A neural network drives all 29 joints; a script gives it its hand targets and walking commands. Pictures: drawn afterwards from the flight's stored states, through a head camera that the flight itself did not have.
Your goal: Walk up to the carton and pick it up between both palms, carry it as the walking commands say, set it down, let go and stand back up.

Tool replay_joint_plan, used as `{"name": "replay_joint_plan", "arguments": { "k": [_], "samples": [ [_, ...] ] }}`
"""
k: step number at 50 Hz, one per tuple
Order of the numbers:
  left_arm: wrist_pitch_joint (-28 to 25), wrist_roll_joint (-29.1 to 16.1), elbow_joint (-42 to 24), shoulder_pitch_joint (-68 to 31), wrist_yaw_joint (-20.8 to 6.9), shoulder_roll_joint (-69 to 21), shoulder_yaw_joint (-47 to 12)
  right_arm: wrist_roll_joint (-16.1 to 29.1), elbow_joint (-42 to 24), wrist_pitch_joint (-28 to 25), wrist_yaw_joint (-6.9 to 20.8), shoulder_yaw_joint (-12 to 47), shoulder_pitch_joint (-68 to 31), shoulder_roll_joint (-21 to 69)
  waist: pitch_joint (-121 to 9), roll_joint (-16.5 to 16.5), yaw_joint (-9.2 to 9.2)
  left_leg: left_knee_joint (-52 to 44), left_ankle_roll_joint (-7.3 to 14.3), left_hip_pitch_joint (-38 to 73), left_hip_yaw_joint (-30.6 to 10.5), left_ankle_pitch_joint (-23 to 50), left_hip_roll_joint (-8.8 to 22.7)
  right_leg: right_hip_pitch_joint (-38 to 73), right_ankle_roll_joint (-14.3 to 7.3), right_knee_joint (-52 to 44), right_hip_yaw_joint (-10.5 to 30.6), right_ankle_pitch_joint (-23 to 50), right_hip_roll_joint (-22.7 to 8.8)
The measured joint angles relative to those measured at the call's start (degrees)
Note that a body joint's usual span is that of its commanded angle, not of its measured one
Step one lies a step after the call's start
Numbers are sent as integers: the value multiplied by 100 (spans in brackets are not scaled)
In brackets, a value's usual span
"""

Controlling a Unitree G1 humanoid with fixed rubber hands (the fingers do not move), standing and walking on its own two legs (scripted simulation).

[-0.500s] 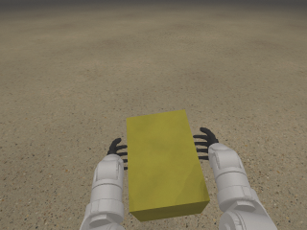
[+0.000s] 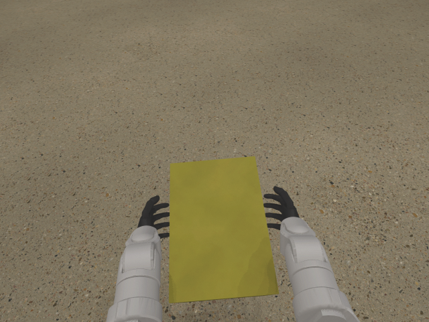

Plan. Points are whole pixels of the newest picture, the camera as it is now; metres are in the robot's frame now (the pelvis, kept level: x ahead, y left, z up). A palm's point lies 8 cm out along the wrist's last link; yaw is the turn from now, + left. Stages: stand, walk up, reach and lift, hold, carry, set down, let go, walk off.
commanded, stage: set down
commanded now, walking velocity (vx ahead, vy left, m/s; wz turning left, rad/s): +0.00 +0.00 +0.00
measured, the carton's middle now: (218, 231) +0.34 +0.07 -0.11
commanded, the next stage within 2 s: none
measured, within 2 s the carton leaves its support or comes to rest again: neither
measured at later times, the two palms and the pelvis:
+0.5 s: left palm (159, 239) +0.31 +0.20 -0.10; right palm (279, 236) +0.34 -0.07 -0.10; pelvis -0.02 +0.03 -0.05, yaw -1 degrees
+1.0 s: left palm (166, 243) +0.33 +0.21 -0.19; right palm (271, 236) +0.38 -0.07 -0.18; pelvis -0.05 +0.02 -0.13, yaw -1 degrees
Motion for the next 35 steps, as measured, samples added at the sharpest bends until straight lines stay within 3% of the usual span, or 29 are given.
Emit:
{"name": "replay_joint_plan", "arguments": {
  "k": [10, 21, 35],
  "samples": [
    [-643, -100, 97, 63, -70, 21, 11, 136, 132, -613, -150, -24, 7, -5, -245, -108, -37, 473, 24, -1102, 45, -151, -20, -1040, 53, 315, 34, -65, 35],
    [-1283, -203, 268, -336, 309, -120, 176, 92, 297, -1251, -159, -334, -376, -18, -614, -197, -205, 1487, 120, -2969, 199, -341, -199, -2880, 250, 1228, 181, -209, -6],
    [-1346, -225, 221, -1083, 475, -286, 551, 57, 554, -1182, -104, -645, -1427, -273, -926, -250, -292, 2869, 143, -4990, 341, -583, -354, -4924, 401, 2629, 300, -448, 48]
  ]
}}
